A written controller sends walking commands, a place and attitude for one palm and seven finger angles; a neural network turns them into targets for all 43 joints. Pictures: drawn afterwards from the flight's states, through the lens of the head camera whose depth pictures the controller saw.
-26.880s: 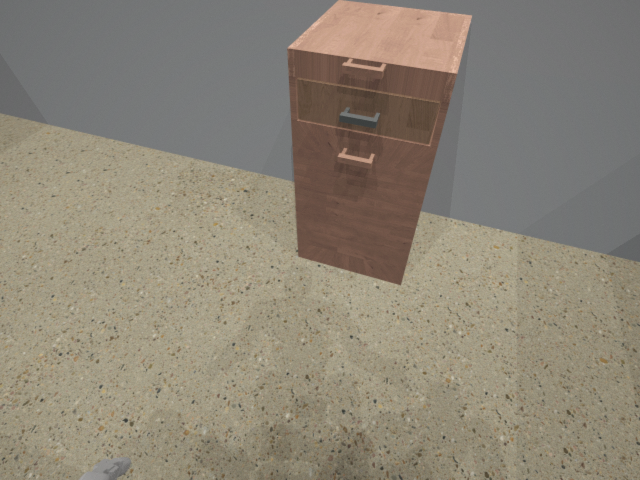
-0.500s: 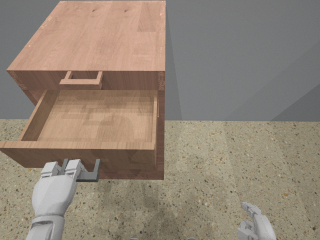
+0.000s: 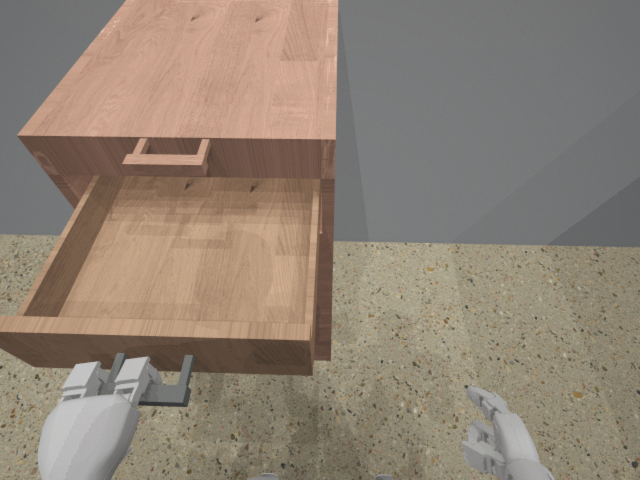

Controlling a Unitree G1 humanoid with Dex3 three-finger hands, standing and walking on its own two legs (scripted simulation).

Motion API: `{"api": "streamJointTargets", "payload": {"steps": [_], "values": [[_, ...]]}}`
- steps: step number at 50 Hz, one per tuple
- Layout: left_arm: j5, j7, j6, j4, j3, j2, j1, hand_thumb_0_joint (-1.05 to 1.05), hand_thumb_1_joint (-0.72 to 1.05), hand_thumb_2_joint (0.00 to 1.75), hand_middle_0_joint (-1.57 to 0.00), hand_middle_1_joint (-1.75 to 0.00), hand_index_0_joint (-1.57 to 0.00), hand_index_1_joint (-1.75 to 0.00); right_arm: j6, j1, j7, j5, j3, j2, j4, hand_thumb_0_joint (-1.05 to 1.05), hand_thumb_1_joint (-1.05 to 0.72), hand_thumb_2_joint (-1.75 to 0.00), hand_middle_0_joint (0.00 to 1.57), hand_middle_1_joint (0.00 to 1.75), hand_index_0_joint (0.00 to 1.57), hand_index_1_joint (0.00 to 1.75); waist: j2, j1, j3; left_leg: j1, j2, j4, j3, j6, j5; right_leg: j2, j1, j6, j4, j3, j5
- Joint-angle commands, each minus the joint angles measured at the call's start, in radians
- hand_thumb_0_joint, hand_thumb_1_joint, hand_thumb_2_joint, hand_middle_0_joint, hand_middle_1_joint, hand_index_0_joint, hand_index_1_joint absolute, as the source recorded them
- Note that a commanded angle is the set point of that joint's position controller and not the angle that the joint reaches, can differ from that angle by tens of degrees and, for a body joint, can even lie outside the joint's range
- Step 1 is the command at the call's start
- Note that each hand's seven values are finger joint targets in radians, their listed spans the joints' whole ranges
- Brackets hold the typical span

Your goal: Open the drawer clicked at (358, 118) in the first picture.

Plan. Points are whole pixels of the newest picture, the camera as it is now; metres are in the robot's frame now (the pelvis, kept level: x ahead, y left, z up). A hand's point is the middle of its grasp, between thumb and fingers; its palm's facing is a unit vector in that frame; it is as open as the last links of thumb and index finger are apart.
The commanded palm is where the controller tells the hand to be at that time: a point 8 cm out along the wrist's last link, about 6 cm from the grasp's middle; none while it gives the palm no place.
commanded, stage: pull the drawer open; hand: left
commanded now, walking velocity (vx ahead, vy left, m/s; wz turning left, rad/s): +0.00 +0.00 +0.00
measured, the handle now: (149, 378) +0.24 +0.23 +0.00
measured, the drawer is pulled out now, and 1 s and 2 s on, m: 0.25 0.30 0.30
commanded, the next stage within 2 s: open the thumb to release the handle in 0.52 s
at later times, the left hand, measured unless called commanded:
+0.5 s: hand out of the picture +0.12 +0.25 -0.02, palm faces -0.07 -0.05 -1.00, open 6.1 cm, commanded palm +0.08 +0.25 +0.04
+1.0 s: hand out of the picture +0.13 +0.26 -0.01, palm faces -0.01 -0.03 -1.00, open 9.7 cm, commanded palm +0.11 +0.26 +0.04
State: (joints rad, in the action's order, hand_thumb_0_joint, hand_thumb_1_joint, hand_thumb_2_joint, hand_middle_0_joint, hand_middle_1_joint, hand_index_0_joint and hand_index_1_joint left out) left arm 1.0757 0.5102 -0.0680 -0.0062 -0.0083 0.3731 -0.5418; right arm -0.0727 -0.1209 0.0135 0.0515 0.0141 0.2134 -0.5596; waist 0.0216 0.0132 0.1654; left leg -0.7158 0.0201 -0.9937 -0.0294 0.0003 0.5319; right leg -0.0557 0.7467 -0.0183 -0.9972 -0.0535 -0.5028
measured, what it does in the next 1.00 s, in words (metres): stands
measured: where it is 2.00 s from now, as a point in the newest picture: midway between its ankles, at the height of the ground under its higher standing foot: outside the picture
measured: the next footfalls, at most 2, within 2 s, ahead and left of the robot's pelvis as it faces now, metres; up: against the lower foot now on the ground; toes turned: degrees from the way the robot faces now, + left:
none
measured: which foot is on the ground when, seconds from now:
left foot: down 0.00-1.00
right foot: down 0.00-1.00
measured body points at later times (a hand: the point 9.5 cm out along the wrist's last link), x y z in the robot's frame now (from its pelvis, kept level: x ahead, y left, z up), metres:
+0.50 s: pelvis -0.02 -0.01 -0.02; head +0.03 -0.02 +0.43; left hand +0.12 +0.25 +0.04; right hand +0.18 -0.22 -0.12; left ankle -0.03 +0.12 -0.68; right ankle -0.01 -0.11 -0.68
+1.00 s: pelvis -0.03 -0.01 -0.01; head +0.02 -0.04 +0.43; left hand +0.12 +0.26 +0.05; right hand +0.18 -0.23 -0.12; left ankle -0.03 +0.12 -0.68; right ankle -0.01 -0.11 -0.68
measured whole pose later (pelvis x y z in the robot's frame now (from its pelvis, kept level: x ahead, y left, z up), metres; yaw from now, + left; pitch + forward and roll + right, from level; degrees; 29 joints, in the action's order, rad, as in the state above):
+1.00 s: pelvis -0.03 -0.01 -0.01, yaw +3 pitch +14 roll +1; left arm 1.03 0.51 -0.07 -0.03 -0.04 0.39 -0.53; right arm -0.09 -0.14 -0.03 0.04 0.02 0.23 -0.57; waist 0.05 0.06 0.16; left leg -0.79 0.00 -1.06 0.01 0.01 0.51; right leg -0.03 0.81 -0.03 -1.07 -0.01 -0.50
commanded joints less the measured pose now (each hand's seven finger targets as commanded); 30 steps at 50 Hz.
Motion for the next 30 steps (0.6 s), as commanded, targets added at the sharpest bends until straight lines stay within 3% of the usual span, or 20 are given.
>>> {"api": "streamJointTargets", "payload": {"steps": [1, 7, 8, 12, 13, 14, 16, 20, 21, 23, 27, 30], "values": [[-0.025, 0.091, -0.021, -0.241, -0.191, 0.186, -0.227, 0.0, 0.9, 0.9, -0.4, -1.35, -0.4, -1.35, 0.036, 0.093, -0.002, 0.009, 0.047, 0.121, 0.157, 0.0, -0.9, -0.9, 0.2, 0.3, 0.2, 0.3, 0.043, 0.086, 0.209, 0.163, -0.048, 0.077, 0.023, -0.013, -0.56, 0.003, -0.153, -0.039, 0.094, 0.002, 0.586], [-0.013, 0.113, -0.054, -0.28, -0.209, 0.19, -0.285, 0.0, 0.9, 0.9, -0.4, -1.35, -0.4, -1.35, 0.028, 0.092, 0.012, 0.02, 0.05, 0.119, 0.161, 0.0, -0.9, -0.9, 0.2, 0.3, 0.2, 0.3, 0.073, 0.093, 0.22, 0.17, -0.05, 0.045, 0.027, -0.007, -0.555, -0.002, -0.069, -0.044, 0.063, -0.006, 0.506], [-0.012, 0.111, -0.055, -0.291, -0.183, 0.167, -0.282, 0.0, 0.9, 0.9, -0.4, -1.35, -0.4, -1.35, 0.028, 0.089, 0.014, 0.021, 0.053, 0.119, 0.166, 0.0, -0.9, -0.9, 0.2, 0.3, 0.2, 0.3, 0.072, 0.084, 0.207, 0.161, -0.046, 0.043, 0.03, -0.008, -0.536, -0.001, -0.057, -0.044, 0.06, 0.015, 0.477], [-0.012, 0.118, -0.06, -0.315, -0.212, 0.196, -0.248, 0.0, 0.9, 0.9, -0.4, -1.35, -0.4, -1.35, 0.022, 0.089, 0.013, 0.029, 0.054, 0.124, 0.174, 0.0, -0.9, -0.9, 0.2, 0.3, 0.2, 0.3, 0.054, 0.078, 0.222, 0.15, -0.049, 0.024, 0.034, -0.006, -0.479, -0.002, -0.005, -0.045, 0.052, 0.005, 0.403], [-0.013, 0.115, -0.058, -0.309, -0.185, 0.166, -0.276, 0.0, 0.9, 0.9, -0.4, -1.35, -0.4, -1.35, 0.025, 0.087, 0.012, 0.027, 0.056, 0.119, 0.18, 0.0, -0.9, -0.9, 0.2, 0.3, 0.2, 0.3, 0.06, 0.078, 0.21, 0.144, -0.048, 0.024, 0.031, -0.008, -0.465, -0.001, -0.009, -0.045, 0.052, 0.023, 0.397], [-0.017, 0.112, -0.058, -0.317, -0.187, 0.174, -0.263, 0.0, 0.9, 0.9, -0.4, -1.35, -0.4, -1.35, 0.023, 0.092, 0.013, 0.027, 0.053, 0.12, 0.182, 0.0, -0.9, -0.9, 0.2, 0.3, 0.2, 0.3, 0.048, 0.074, 0.207, 0.143, -0.051, 0.018, 0.032, -0.007, -0.446, -0.002, 0.015, -0.046, 0.054, 0.007, 0.378], [-0.024, 0.111, -0.053, -0.32, -0.206, 0.189, -0.266, 0.0, 0.9, 0.9, -0.4, -1.35, -0.4, -1.35, 0.021, 0.091, 0.007, 0.023, 0.055, 0.122, 0.191, 0.0, -0.9, -0.9, 0.2, 0.3, 0.2, 0.3, 0.045, 0.076, 0.203, 0.127, -0.05, 0.023, 0.034, -0.01, -0.418, -0.001, 0.003, -0.047, 0.057, 0.017, 0.358], [-0.03, 0.101, -0.042, -0.327, -0.176, 0.166, -0.287, 0.0, 0.9, 0.9, -0.4, -1.35, -0.4, -1.35, 0.019, 0.088, 0.005, 0.019, 0.052, 0.118, 0.205, 0.0, -0.9, -0.9, 0.2, 0.3, 0.2, 0.3, 0.042, 0.075, 0.186, 0.116, -0.054, 0.026, 0.028, -0.014, -0.359, 0.002, 0.008, -0.045, 0.066, 0.022, 0.319], [-0.038, 0.1, -0.037, -0.332, -0.195, 0.185, -0.29, 0.0, 0.9, 0.9, -0.4, -1.35, -0.4, -1.35, 0.019, 0.089, 0.003, 0.017, 0.05, 0.12, 0.207, 0.0, -0.9, -0.9, 0.2, 0.3, 0.2, 0.3, 0.036, 0.077, 0.2, 0.121, -0.052, 0.029, 0.032, -0.013, -0.372, 0.001, 0.001, -0.047, 0.069, 0.014, 0.323], [-0.043, 0.096, -0.036, -0.335, -0.189, 0.178, -0.349, 0.0, 0.9, 0.9, -0.4, -1.35, -0.4, -1.35, 0.02, 0.093, 0.002, 0.013, 0.048, 0.114, 0.215, 0.0, -0.9, -0.9, 0.2, 0.3, 0.2, 0.3, 0.051, 0.095, 0.205, 0.114, -0.054, 0.036, 0.024, -0.015, -0.361, 0.003, -0.028, -0.047, 0.071, 0.018, 0.33], [-0.051, 0.084, -0.034, -0.351, -0.176, 0.178, -0.364, 0.0, 0.9, 0.9, -0.4, -1.35, -0.4, -1.35, 0.017, 0.097, 0.007, 0.013, 0.04, 0.115, 0.222, 0.0, -0.9, -0.9, 0.2, 0.3, 0.2, 0.3, 0.042, 0.09, 0.182, 0.116, -0.054, 0.038, 0.025, -0.014, -0.37, 0.003, -0.013, -0.049, 0.079, -0.007, 0.33], [-0.054, 0.078, -0.038, -0.34, -0.162, 0.16, -0.394, 0.0, 0.9, 0.9, -0.4, -1.35, -0.4, -1.35, 0.018, 0.096, 0.006, 0.012, 0.04, 0.114, 0.226, 0.0, -0.9, -0.9, 0.2, 0.3, 0.2, 0.3, 0.049, 0.09, 0.155, 0.099, -0.051, 0.043, 0.024, -0.02, -0.366, 0.006, -0.033, -0.047, 0.081, 0.012, 0.344]]}}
